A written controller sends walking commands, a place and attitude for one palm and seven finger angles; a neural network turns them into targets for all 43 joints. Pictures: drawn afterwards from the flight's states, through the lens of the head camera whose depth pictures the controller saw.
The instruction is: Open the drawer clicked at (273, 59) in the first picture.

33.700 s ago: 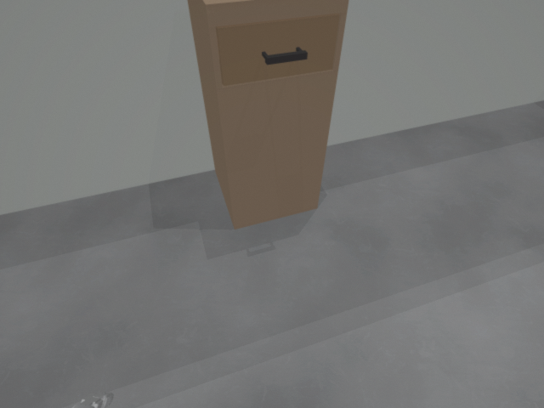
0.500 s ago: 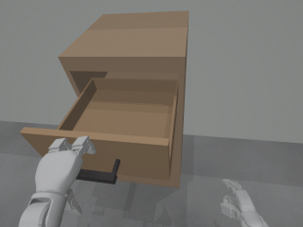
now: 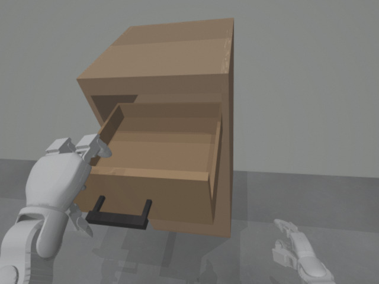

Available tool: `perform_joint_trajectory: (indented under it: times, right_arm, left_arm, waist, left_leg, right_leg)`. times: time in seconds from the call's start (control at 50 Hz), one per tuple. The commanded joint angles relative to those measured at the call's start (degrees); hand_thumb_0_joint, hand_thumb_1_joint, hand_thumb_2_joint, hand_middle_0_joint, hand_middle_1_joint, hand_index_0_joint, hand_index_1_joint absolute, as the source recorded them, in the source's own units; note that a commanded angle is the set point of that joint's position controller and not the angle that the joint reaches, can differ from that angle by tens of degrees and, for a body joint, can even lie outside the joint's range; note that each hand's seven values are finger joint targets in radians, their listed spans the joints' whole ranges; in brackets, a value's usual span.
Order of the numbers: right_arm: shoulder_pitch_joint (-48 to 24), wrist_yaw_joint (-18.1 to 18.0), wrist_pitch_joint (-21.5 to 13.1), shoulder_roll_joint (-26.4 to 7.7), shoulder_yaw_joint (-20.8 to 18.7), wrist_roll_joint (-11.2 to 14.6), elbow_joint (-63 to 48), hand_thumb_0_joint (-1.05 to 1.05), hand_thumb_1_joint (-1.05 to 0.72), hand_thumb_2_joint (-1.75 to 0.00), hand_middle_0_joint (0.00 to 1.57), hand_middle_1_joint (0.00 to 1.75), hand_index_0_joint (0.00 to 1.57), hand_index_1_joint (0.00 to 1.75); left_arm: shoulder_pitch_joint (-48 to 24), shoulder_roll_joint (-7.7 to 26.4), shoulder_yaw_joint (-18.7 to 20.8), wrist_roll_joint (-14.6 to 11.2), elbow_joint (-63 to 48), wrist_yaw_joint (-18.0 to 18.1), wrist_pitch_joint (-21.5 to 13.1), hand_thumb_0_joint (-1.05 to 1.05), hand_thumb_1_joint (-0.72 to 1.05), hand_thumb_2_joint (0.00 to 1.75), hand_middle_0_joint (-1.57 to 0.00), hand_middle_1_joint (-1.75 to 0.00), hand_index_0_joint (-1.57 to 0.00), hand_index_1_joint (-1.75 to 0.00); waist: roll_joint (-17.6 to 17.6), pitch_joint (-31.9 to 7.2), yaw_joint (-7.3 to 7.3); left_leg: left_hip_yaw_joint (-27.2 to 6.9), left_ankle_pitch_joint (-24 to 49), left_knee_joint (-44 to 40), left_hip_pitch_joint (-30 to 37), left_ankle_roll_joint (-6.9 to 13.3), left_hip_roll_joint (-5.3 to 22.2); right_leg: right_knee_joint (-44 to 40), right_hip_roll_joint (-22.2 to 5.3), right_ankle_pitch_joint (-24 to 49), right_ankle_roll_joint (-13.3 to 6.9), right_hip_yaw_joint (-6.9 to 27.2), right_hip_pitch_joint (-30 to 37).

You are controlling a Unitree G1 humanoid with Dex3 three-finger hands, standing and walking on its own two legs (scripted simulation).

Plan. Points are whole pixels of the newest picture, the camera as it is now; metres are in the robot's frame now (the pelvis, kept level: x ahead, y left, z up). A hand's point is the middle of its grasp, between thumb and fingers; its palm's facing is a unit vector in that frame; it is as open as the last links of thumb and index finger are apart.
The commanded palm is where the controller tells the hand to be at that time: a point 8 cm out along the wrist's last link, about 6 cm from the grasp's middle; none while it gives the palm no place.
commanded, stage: lift the hand off the handle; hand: left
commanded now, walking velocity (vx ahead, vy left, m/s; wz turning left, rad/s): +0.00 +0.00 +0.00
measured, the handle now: (120, 211) +0.24 +0.21 +0.04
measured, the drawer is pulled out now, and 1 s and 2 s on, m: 0.29 0.29 0.29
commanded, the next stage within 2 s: draw the hand back to the body in 0.26 s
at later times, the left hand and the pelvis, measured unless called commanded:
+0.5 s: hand (89, 187) +0.21 +0.20 +0.18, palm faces +0.16 -0.08 -0.98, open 13.8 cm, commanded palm +0.17 +0.22 +0.24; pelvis +0.00 -0.01 +0.00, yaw +1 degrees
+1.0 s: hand (62, 188) +0.20 +0.23 +0.19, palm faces +0.22 -0.17 -0.96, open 13.8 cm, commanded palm +0.15 +0.25 +0.24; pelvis +0.01 +0.00 +0.00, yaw +2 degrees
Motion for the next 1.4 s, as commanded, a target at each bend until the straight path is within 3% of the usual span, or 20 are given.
perform_joint_trajectory:
  times: [0.0, 0.08, 0.1, 0.22, 0.28, 0.34, 0.4, 0.48, 0.62, 0.7, 0.78, 0.94, 0.96, 0.98, 1.02, 1.08, 1.1, 1.16, 1.28, 1.38]
  right_arm:
    - [-13.28, -0.36, -3.53, -4.21, -0.76, 0.13, -11.88, 0.00, -0.90, -0.90, 0.20, 0.30, 0.20, 0.30]
    - [-13.62, -0.69, -3.98, -5.26, -1.24, 0.82, -11.95, 0.00, -0.90, -0.90, 0.20, 0.30, 0.20, 0.30]
    - [-12.56, -0.27, -4.16, -4.20, -0.75, 0.19, -12.29, 0.00, -0.90, -0.90, 0.20, 0.30, 0.20, 0.30]
    - [-11.86, 0.38, -4.05, -4.47, -1.61, 0.87, -10.14, 0.00, -0.90, -0.90, 0.20, 0.30, 0.20, 0.30]
    - [-14.31, 0.38, -4.65, -5.04, -1.53, 1.58, -12.08, 0.00, -0.90, -0.90, 0.20, 0.30, 0.20, 0.30]
    - [-12.02, 0.21, -4.99, -4.68, -1.40, 0.76, -12.30, 0.00, -0.90, -0.90, 0.20, 0.30, 0.20, 0.30]
    - [-10.63, -0.25, -6.39, -4.45, -0.96, 0.07, -12.72, 0.00, -0.90, -0.90, 0.20, 0.30, 0.20, 0.30]
    - [-11.29, -0.63, -6.68, -4.87, -1.27, 0.24, -11.19, 0.00, -0.90, -0.90, 0.20, 0.30, 0.20, 0.30]
    - [-9.53, -0.32, -7.03, -4.72, -2.02, 0.54, -10.96, 0.00, -0.90, -0.90, 0.20, 0.30, 0.20, 0.30]
    - [-9.29, -0.66, -7.67, -5.33, -1.66, 0.39, -12.73, 0.00, -0.90, -0.90, 0.20, 0.30, 0.20, 0.30]
    - [-9.66, -1.42, -8.15, -6.15, -1.59, 0.52, -13.02, 0.00, -0.90, -0.90, 0.20, 0.30, 0.20, 0.30]
    - [-6.62, -1.00, -7.69, -5.50, -2.41, -0.07, -11.38, 0.00, -0.90, -0.90, 0.20, 0.30, 0.20, 0.30]
    - [-1.42, -2.75, -12.09, -0.72, -2.95, -0.46, -12.72, 0.00, -0.90, -0.90, 0.20, 0.30, 0.20, 0.30]
    - [-1.51, -3.75, -14.89, -2.76, -2.55, -1.14, -10.00, 0.00, -0.90, -0.90, 0.20, 0.30, 0.20, 0.30]
    - [-0.35, -4.57, -16.08, -2.38, -2.78, -0.90, -9.76, 0.00, -0.90, -0.90, 0.20, 0.30, 0.20, 0.30]
    - [-1.31, -5.44, -19.81, -2.70, -2.51, -1.81, -8.96, 0.00, -0.90, -0.90, 0.20, 0.30, 0.20, 0.30]
    - [-0.25, -5.43, -20.80, -1.99, -2.24, -2.36, -9.33, 0.00, -0.90, -0.90, 0.20, 0.30, 0.20, 0.30]
    - [0.97, -4.98, -22.02, -2.09, -2.45, -2.61, -8.58, 0.00, -0.90, -0.90, 0.20, 0.30, 0.20, 0.30]
    - [1.16, -4.56, -21.35, -2.25, -3.00, -2.49, -7.75, 0.00, -0.90, -0.90, 0.20, 0.30, 0.20, 0.30]
    - [1.18, -4.19, -19.65, -2.59, -3.86, -1.93, -7.67, 0.00, -0.90, -0.90, 0.20, 0.30, 0.20, 0.30]
  left_arm:
    - [-11.64, 11.22, 7.73, 0.39, -13.21, 0.17, -0.73, 0.00, -0.50, 0.30, -0.30, -1.20, -0.30, -1.20]
    - [-9.25, 16.54, 14.21, -2.10, -14.81, 0.47, -1.43, 0.00, -0.50, 0.30, -0.30, -1.20, -0.30, -1.20]
    - [-9.58, 13.86, 11.82, -1.55, -15.42, 0.19, -1.70, 0.00, -0.50, 0.30, -0.30, -1.20, -0.30, -1.20]
    - [-8.85, 14.11, 12.91, -3.59, -7.19, -2.13, -0.49, 0.00, -0.50, 0.30, -0.30, -1.20, -0.30, -1.20]
    - [-10.01, 14.30, 12.64, -4.70, -11.55, -2.90, -0.40, 0.00, -0.50, 0.30, -0.30, -1.20, -0.30, -1.20]
    - [-11.76, 12.26, 9.21, -3.56, -13.20, -2.92, -2.30, 0.00, -0.50, 0.30, -0.30, -1.20, -0.30, -1.20]
    - [-9.86, 14.87, 12.51, -2.55, -14.73, -1.19, -4.39, 0.00, -0.50, 0.30, -0.30, -1.20, -0.30, -1.20]
    - [-9.07, 19.67, 19.37, -3.47, -12.61, 1.14, -5.20, 0.00, -0.50, 0.30, -0.30, -1.20, -0.30, -1.20]
    - [-5.53, 15.55, 16.08, -6.82, -7.55, -1.28, -4.49, 0.00, -0.50, 0.30, -0.30, -1.20, -0.30, -1.20]
    - [-4.98, 16.33, 15.61, -6.76, -13.31, -2.79, -5.32, 0.00, -0.50, 0.30, -0.30, -1.20, -0.30, -1.20]
    - [-1.75, 20.42, 20.68, -6.32, -16.60, -0.45, -7.12, 0.00, -0.50, 0.30, -0.30, -1.20, -0.30, -1.20]
    - [1.17, 19.87, 24.03, -8.12, -11.00, 2.03, -8.29, 0.00, -0.50, 0.30, -0.30, -1.20, -0.30, -1.20]
    - [-4.73, -2.17, 22.11, -45.40, -13.25, 4.53, -15.34, 0.00, -0.47, 0.32, -0.30, -1.18, -0.30, -1.18]
    - [0.38, 3.49, 25.42, -46.41, -7.61, 6.22, -18.18, 0.00, -0.43, 0.33, -0.29, -1.15, -0.29, -1.15]
    - [3.49, 0.07, 24.60, -49.48, -8.96, 7.34, -20.34, 0.00, -0.36, 0.36, -0.29, -1.11, -0.29, -1.11]
    - [-1.67, 3.30, 26.54, -50.70, -17.59, 9.50, -24.47, 0.00, -0.26, 0.40, -0.28, -1.04, -0.28, -1.04]
    - [-0.90, 1.05, 24.80, -50.50, -19.38, 9.88, -25.25, 0.00, -0.22, 0.42, -0.28, -1.02, -0.28, -1.02]
    - [1.18, 0.79, 24.49, -50.46, -21.15, 10.29, -25.43, 0.00, -0.12, 0.47, -0.27, -0.95, -0.27, -0.95]
    - [2.94, -0.04, 25.98, -51.31, -16.43, 9.69, -24.94, 0.00, 0.09, 0.55, -0.26, -0.82, -0.26, -0.82]
    - [4.85, -1.07, 26.54, -52.01, -13.72, 8.71, -24.80, 0.00, 0.27, 0.63, -0.25, -0.70, -0.25, -0.70]
  waist:
    - [-5.43, -9.34, 0.69]
    - [-4.61, -9.90, 0.55]
    - [-5.93, -10.03, 1.13]
    - [-6.87, -3.87, 0.08]
    - [-4.76, -7.02, -0.02]
    - [-7.11, -8.74, -0.40]
    - [-7.07, -11.49, 0.67]
    - [-5.52, -8.22, 0.72]
    - [-6.44, -6.04, -0.32]
    - [-6.94, -10.10, -0.11]
    - [-5.56, -9.16, 0.06]
    - [-6.51, -4.87, 0.18]
    - [-13.93, -0.32, -5.78]
    - [-16.72, 0.95, -5.22]
    - [-13.25, 0.35, -3.97]
    - [-2.94, -5.30, -2.81]
    - [-0.94, -7.75, -2.44]
    - [0.47, -7.10, -2.29]
    - [-4.79, -1.71, -2.28]
    - [-5.34, -3.91, -2.33]
  left_leg:
    - [-1.84, 8.60, -3.42, -3.54, 0.04, 1.04]
    - [-1.94, 9.62, -1.96, -2.63, -0.23, 1.47]
    - [-1.74, 10.19, -2.04, -2.89, -0.19, 0.97]
    - [-1.42, 7.23, -2.66, -5.46, -0.34, 0.85]
    - [-1.56, 6.77, -1.62, -4.85, -0.19, 1.05]
    - [-1.52, 6.30, -1.69, -4.09, -0.01, 0.65]
    - [-1.48, 7.14, 0.05, -3.54, 0.12, 0.51]
    - [-2.03, 6.67, 0.67, -4.09, -0.36, 0.82]
    - [-1.55, 6.61, 0.27, -4.98, -0.29, 0.33]
    - [-1.64, 6.89, 1.18, -4.56, -0.04, 0.40]
    - [-1.96, 6.89, 2.09, -4.16, -0.37, 1.12]
    - [-2.20, 7.73, 1.53, -5.33, -0.70, 0.85]
    - [-1.96, 2.70, 1.22, -1.53, 0.73, 2.71]
    - [-2.70, -0.77, 0.83, -1.07, 0.52, 3.46]
    - [-2.48, -1.28, -0.46, -0.94, 0.52, 3.17]
    - [-2.08, 0.27, -0.72, 1.13, 0.23, 2.51]
    - [-2.16, 3.26, -1.13, 1.23, 0.21, 2.40]
    - [-2.17, 10.54, -0.66, 0.73, -0.36, 2.52]
    - [-2.85, 14.48, -0.92, -1.47, -1.00, 3.17]
    - [-2.16, 18.38, -0.43, 0.07, -1.01, 3.47]
  right_leg:
    - [-2.34, -0.07, 4.09, 0.27, 2.50, 6.36]
    - [-2.80, 0.25, 6.68, 0.49, 3.67, 5.79]
    - [-2.33, -0.40, 5.81, 0.46, 2.82, 5.84]
    - [-2.74, -0.11, 2.91, 0.41, 2.87, 2.66]
    - [-1.99, 0.08, 3.59, 0.49, 3.25, 3.22]
    - [-2.21, -0.57, 1.71, 0.81, 2.16, 3.38]
    - [-1.95, -0.98, 2.24, 0.71, 2.96, 4.43]
    - [-2.69, -0.75, 2.99, 0.27, 4.09, 2.29]
    - [-1.89, -0.98, 3.28, 0.95, 2.60, 1.53]
    - [-1.27, -1.54, 4.01, 1.21, 2.51, 3.16]
    - [-1.80, -1.15, 4.33, 1.04, 2.84, 1.44]
    - [-1.50, -1.23, 4.57, 0.89, 1.29, -0.14]
    - [-3.46, 0.36, 2.80, 0.00, -0.99, -2.29]
    - [-4.19, 1.13, -1.06, -0.04, 0.30, -3.84]
    - [-5.43, -0.48, -3.22, 0.30, -0.31, -2.84]
    - [-4.44, -1.21, -2.36, -0.07, 1.16, 0.54]
    - [-3.63, -1.65, 0.59, -0.53, 0.77, 2.71]
    - [-2.55, -1.44, 7.91, -1.00, 0.79, 4.64]
    - [-2.79, -0.64, 11.47, -1.26, 0.03, 4.34]
    - [-2.24, -0.78, 15.02, -0.92, 0.13, 5.06]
